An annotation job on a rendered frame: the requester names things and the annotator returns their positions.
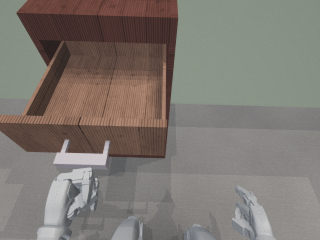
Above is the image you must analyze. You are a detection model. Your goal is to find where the robot thigh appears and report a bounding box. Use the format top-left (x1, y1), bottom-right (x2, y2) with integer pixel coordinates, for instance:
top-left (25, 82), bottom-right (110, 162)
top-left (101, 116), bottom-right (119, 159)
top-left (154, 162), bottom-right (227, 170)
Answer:
top-left (111, 219), bottom-right (144, 240)
top-left (184, 226), bottom-right (217, 240)

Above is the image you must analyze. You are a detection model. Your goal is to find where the right robot thigh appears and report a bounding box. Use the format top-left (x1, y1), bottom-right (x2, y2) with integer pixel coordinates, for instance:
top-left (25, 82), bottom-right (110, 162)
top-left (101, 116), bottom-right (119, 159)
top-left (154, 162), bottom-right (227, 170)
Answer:
top-left (184, 226), bottom-right (217, 240)

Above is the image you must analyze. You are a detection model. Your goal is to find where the left robot thigh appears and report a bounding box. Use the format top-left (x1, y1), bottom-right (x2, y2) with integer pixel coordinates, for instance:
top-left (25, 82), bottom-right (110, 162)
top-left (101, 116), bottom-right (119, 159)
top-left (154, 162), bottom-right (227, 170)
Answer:
top-left (111, 219), bottom-right (144, 240)

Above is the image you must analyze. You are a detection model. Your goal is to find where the left robot forearm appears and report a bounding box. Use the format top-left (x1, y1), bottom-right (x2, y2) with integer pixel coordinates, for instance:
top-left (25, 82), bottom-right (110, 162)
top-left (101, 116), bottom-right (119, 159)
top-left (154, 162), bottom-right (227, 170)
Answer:
top-left (36, 225), bottom-right (72, 240)

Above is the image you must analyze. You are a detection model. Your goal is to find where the cabinet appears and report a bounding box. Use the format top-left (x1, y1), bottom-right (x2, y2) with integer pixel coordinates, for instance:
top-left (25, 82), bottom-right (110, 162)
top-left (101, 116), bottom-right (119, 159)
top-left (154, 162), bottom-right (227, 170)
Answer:
top-left (16, 0), bottom-right (178, 159)

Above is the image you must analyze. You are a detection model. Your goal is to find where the left robot hand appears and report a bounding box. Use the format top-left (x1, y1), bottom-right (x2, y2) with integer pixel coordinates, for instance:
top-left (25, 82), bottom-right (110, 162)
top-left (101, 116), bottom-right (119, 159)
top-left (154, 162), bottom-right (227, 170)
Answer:
top-left (44, 167), bottom-right (100, 228)

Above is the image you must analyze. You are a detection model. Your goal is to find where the right robot hand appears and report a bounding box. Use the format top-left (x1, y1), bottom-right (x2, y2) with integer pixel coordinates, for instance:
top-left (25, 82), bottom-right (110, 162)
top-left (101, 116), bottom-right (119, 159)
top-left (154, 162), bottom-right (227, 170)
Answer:
top-left (232, 185), bottom-right (274, 240)

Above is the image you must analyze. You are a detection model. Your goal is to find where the drawer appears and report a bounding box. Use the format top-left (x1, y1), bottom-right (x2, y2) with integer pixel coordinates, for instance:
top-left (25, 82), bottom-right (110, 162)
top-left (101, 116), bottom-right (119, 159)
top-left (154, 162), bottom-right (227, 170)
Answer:
top-left (0, 41), bottom-right (167, 156)

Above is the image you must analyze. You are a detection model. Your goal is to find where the handle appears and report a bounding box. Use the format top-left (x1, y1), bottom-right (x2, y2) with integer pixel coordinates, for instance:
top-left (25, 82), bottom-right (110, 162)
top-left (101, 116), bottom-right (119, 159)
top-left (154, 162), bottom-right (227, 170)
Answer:
top-left (53, 139), bottom-right (111, 170)

